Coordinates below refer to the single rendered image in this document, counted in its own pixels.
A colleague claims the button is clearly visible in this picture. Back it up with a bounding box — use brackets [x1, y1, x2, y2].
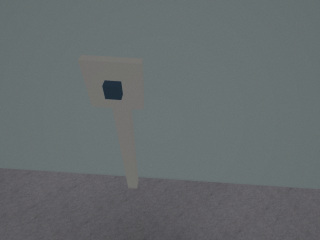
[102, 80, 123, 100]

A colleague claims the panel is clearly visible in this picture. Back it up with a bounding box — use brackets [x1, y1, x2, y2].
[78, 54, 144, 189]

